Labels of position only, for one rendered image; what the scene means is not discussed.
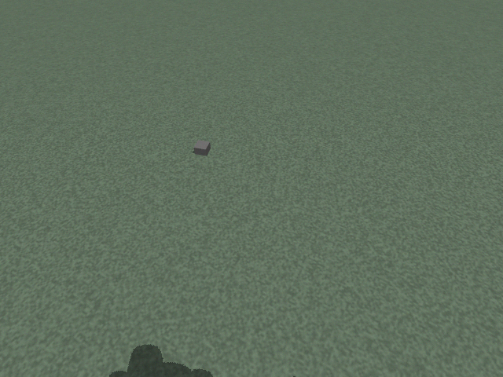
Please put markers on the small box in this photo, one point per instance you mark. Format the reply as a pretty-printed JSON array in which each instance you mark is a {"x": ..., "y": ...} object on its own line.
[{"x": 202, "y": 148}]

